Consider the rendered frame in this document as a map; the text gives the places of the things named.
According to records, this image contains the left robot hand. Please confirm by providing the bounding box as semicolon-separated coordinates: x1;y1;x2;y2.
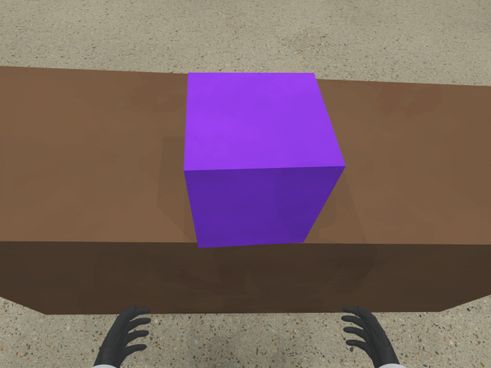
94;305;151;368

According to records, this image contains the pedestal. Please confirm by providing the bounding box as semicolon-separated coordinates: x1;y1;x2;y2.
0;66;491;315

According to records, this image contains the carton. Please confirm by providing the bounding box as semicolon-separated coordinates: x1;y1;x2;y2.
183;73;346;248

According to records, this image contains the right robot hand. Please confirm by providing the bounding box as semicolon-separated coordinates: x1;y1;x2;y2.
341;305;400;368

